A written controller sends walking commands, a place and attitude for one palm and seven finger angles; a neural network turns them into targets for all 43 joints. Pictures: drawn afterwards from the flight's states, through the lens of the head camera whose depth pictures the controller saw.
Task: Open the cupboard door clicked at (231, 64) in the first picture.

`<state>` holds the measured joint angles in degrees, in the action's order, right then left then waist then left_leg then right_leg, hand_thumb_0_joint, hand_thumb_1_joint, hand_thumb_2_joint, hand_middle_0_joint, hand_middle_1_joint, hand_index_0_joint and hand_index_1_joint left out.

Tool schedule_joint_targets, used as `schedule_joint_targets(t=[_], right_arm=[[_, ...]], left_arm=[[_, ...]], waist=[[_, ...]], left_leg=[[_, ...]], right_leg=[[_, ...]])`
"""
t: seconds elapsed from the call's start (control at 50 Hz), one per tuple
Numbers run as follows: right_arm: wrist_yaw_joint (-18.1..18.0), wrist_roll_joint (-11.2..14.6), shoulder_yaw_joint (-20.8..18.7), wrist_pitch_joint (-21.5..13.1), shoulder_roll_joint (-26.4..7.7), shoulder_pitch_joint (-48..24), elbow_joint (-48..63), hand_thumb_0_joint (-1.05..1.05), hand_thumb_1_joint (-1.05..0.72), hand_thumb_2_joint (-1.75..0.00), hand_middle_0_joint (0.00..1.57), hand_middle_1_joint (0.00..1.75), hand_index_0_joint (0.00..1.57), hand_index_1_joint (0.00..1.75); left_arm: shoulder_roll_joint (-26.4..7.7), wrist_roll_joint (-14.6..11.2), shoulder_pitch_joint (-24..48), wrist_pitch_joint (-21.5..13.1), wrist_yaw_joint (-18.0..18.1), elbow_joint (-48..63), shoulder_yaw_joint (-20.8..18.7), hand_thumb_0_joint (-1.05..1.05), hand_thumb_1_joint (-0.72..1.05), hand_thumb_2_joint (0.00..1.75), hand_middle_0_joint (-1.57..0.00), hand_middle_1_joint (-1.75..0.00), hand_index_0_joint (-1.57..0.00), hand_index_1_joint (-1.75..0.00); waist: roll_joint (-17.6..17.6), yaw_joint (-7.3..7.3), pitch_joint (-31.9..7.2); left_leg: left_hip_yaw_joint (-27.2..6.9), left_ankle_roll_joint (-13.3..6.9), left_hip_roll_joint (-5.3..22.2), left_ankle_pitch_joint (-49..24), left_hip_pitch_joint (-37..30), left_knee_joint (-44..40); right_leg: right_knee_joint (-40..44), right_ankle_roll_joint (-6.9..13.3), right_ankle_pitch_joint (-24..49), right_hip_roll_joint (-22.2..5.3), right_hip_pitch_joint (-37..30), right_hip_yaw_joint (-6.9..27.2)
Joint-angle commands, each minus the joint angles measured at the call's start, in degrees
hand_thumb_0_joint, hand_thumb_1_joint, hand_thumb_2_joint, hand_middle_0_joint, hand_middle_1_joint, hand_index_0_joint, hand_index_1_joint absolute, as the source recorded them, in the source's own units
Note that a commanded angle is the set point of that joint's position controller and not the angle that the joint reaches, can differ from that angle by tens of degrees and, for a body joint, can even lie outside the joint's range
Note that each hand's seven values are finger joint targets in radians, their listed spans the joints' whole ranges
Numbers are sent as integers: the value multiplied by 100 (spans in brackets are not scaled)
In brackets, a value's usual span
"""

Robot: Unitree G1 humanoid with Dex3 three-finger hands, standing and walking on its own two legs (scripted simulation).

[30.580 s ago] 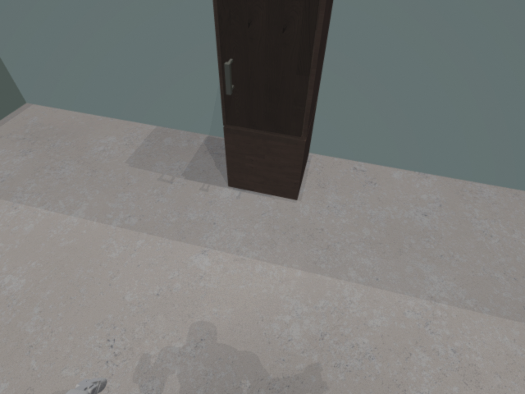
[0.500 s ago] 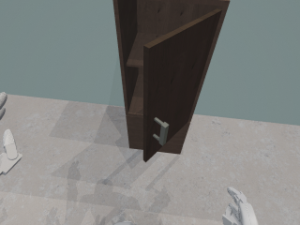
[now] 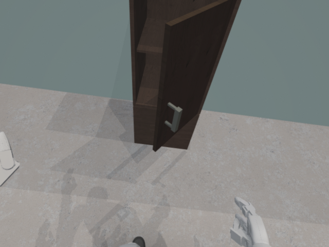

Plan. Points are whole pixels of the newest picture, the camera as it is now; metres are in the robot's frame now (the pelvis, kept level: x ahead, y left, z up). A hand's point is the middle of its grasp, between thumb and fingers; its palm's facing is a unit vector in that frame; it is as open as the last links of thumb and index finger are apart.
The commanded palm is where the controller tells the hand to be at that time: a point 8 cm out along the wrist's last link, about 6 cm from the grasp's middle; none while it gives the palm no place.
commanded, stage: stop stepping back and stand still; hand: left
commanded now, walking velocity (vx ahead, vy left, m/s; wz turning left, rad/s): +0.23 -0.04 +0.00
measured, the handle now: (172, 117) +0.57 +0.01 -0.11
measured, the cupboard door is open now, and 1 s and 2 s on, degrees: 53 53 53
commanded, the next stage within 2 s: let the arm hang, fingers relaxed in 0.78 s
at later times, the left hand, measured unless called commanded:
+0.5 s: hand (41, 212) +0.14 +0.21 +0.15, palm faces +0.40 -0.81 -0.43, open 7.4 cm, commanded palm +0.06 +0.25 +0.18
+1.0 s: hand out of the picture +0.10 +0.21 +0.00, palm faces +0.07 -0.88 -0.47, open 7.4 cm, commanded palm none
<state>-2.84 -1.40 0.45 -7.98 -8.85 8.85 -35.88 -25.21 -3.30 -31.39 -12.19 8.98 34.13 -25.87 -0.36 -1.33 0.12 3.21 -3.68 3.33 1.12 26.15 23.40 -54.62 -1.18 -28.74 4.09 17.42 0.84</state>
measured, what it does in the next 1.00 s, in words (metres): walks backwards: right foot, then left foot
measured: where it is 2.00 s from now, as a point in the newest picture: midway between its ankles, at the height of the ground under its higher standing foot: outside the picture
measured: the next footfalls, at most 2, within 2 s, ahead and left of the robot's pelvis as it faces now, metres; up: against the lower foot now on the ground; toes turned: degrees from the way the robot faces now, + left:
right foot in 0.16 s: -0.17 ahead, -0.10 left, +0.00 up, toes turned -4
left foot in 0.28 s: +0.08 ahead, +0.07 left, +0.00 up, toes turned +0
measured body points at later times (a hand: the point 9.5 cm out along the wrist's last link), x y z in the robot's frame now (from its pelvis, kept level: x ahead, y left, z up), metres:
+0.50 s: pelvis -0.10 -0.04 -0.02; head -0.13 -0.05 +0.43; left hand +0.12 +0.25 +0.18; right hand +0.02 -0.30 -0.11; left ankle +0.03 +0.07 -0.73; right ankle -0.14 -0.11 -0.74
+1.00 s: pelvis -0.11 -0.03 -0.01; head -0.11 -0.05 +0.44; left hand +0.10 +0.25 +0.03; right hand +0.06 -0.29 -0.10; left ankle -0.10 +0.09 -0.74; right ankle -0.14 -0.11 -0.74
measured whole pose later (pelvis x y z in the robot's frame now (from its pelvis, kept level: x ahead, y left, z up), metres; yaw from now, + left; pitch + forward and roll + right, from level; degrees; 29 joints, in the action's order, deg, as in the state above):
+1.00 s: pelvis -0.11 -0.03 -0.01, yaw -2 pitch +1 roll +1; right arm -0.1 -0.6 -1.0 -4.4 -17.0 6.0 -42.2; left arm -20.4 1.8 -17.4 -2.6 0.9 -9.8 -6.8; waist 3.5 -0.4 -1.2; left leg 2.7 -0.5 0.4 15.5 17.1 32.0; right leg -32.7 2.8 -19.4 1.3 14.2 -3.2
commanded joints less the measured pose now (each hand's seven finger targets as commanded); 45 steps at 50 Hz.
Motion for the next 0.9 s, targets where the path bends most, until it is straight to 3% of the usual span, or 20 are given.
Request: schedule_joint_targets(t=[0.0, 0.08, 0.12, 0.16, 0.2, 0.28, 0.32, 0.36, 0.38, 0.44, 0.46, 0.48, 0.5, 0.56, 0.6, 0.7, 0.76, 0.84, 0.86, 0.88], right_arm=[[-94, 19, -335, -357, -988, -161, 753, 0, -90, -90, 20, 30, 20, 30], [-77, 45, -249, -177, -869, -131, 854, 0, -90, -90, 20, 30, 20, 30], [-60, -3, -188, -4, -813, -164, 826, 0, -90, -90, 20, 30, 20, 30], [-40, -6, -121, 11, -834, -262, 822, 0, -90, -90, 20, 30, 20, 30], [-22, 214, -247, -9, -931, -249, 794, 0, -90, -90, 20, 30, 20, 30], [-215, 241, -205, -47, -1085, -61, 493, 0, -90, -90, 20, 30, 20, 30], [-262, 184, -235, -27, -1262, 110, 484, 0, -90, -90, 20, 30, 20, 30], [-214, 141, -190, -108, -1098, -15, 536, 0, -90, -90, 20, 30, 20, 30], [-185, 123, -182, -113, -1079, -203, 627, 0, -90, -90, 20, 30, 20, 30], [-198, 175, -304, -85, -1082, -385, 800, 0, -90, -90, 20, 30, 20, 30], [-147, 192, -327, -32, -966, -324, 896, 0, -90, -90, 20, 30, 20, 30], [-98, 202, -367, 44, -976, -357, 925, 0, -90, -90, 20, 30, 20, 30], [-63, 113, -359, 17, -1061, -317, 824, 0, -90, -90, 20, 30, 20, 30], [-113, 139, -282, -95, -815, -74, 692, 0, -90, -90, 20, 30, 20, 30], [-238, 143, -217, -148, -766, -51, 630, 0, -90, -90, 20, 30, 20, 30], [-322, 149, -290, -346, -883, 120, 469, 0, -90, -90, 20, 30, 20, 30], [-226, 202, -410, -246, -1158, 84, 633, 0, -90, -90, 20, 30, 20, 30], [-157, 205, -297, -144, -991, -73, 817, 0, -90, -90, 20, 30, 20, 30], [284, 174, -592, -213, -1990, -482, -366, 0, -90, -90, 20, 30, 20, 30], [282, 158, -604, 108, -1721, 9, -403, 0, -90, -90, 20, 30, 20, 30]], left_arm=[[-962, -89, -26, -270, 119, 1384, -580, 0, 90, 90, -20, -30, -20, -30], [-1210, -169, -551, -214, 99, 1482, -835, 0, 90, 90, -20, -30, -20, -30], [-1479, -220, -726, -275, 105, 1518, -1122, 0, 90, 90, -20, -30, -20, -30], [-1813, -266, -467, -326, 210, 1472, -1512, 0, 90, 90, -20, -30, -20, -30], [-1328, -244, -203, -148, 162, 1024, -1053, 0, 90, 90, -20, -30, -20, -30], [-1059, -60, 869, -134, 105, -348, -507, 0, 90, 90, -20, -30, -20, -30], [-966, 49, 1195, -93, 91, -630, -321, 0, 90, 90, -20, -30, -20, -30], [-902, 85, 1472, -164, 68, -425, -157, 0, 90, 90, -20, -30, -20, -30], [-949, 108, 1267, -113, 58, -376, -199, 0, 90, 90, -20, -30, -20, -30], [-977, 106, 463, -68, 61, -14, -417, 0, 90, 90, -20, -30, -20, -30], [-1061, 127, 88, -101, 43, 227, -511, 0, 90, 90, -20, -30, -20, -30], [-1229, 122, -12, -147, 39, 623, -627, 0, 90, 90, -20, -30, -20, -30], [-1444, 71, 155, -230, 100, 1035, -881, 0, 90, 90, -20, -30, -20, -30], [-1284, 82, 29, -432, 91, 843, -928, 0, 90, 90, -20, -30, -20, -30], [-1153, 152, 454, -522, 139, 493, -743, 0, 90, 90, -20, -30, -20, -30], [-533, 138, 447, -346, 234, -701, -282, 0, 90, 90, -20, -30, -20, -30], [-667, 121, 425, -322, 176, -98, -256, 0, 90, 90, -20, -30, -20, -30], [-854, 165, 185, -253, 99, 593, -381, 0, 90, 90, -20, -30, -20, -30], [6, 600, 676, 646, -682, -4080, 1907, 0, 90, 90, -20, -30, -20, -30], [229, 513, 554, 1000, -832, -4339, 1859, 0, 90, 90, -20, -30, -20, -30]], waist=[[1581, 147, -1225], [1340, 150, -1437], [168, 154, -1287], [-226, 101, -1262], [-1173, 138, -1026], [-106, 432, 107], [1050, 437, -134], [1452, 327, 163], [833, 160, 481], [411, 2, 294], [-416, -11, 180], [-1402, 15, 213], [-1003, 75, 195], [55, 312, 289], [100, 305, 152], [-380, 151, -459], [-158, 117, -1039], [80, 186, -1092], [61, 306, -472], [34, 185, -767]], left_leg=[[-1148, 173, 767, 2938, -1698, -1825], [-148, 796, 23, 1880, -1763, -857], [-81, 461, -181, 962, -2208, 1127], [-113, 390, -46, 925, -1351, 1781], [-173, 382, -166, 801, -649, 2079], [36, 61, -312, 662, -1543, 894], [-1221, -528, 416, -110, -2169, 570], [-3024, -979, 1350, 2596, -1101, -1104], [-2722, -730, 1289, 3669, 139, -1513], [-855, 54, 412, 3739, 1555, -663], [-125, 319, -287, 3112, 1251, 1093], [-68, 466, -685, 2526, 809, 3478], [-408, 580, -603, 2180, 840, 4463], [-490, 548, -129, 1506, 782, 4036], [-218, 498, -88, 1613, 408, 2744], [64, 220, -300, 952, -1216, 358], [-513, -66, 445, -1398, -2421, 386], [-211, 137, 228, -1872, -1830, 621], [-359, 143, 157, -2390, -1204, 1113], [-370, 147, 211, -1914, -1495, 1025]], right_leg=[[1679, 136, -456, 259, -239, -614], [3945, 499, 395, 73, -1119, -705], [4413, 809, 1258, -1165, 183, 373], [4080, 956, 2492, -1889, -32, 822], [3654, 683, 3159, -1530, -674, 765], [2484, 252, 4341, -1210, 27, 170], [1153, -204, 3183, -555, 853, -281], [-158, -21, -324, -329, 879, 58], [182, 209, -497, -396, 84, 40], [2312, 339, -249, -359, -1819, -306], [3459, 573, -966, -928, -1169, 571], [4969, 998, -2043, -2364, 398, 2866], [5108, 1137, -1878, -2679, 891, 3093], [4432, 969, 272, -1898, 360, 1712], [3890, 770, 2066, -1577, -348, 891], [3250, 275, 3978, -1315, -1068, 669], [2572, -295, 4368, -807, -774, 320], [2634, -45, 4996, -764, -1336, 159], [1929, 245, 5798, -1150, -787, 12], [2161, 372, 5194, -1072, -681, 324]])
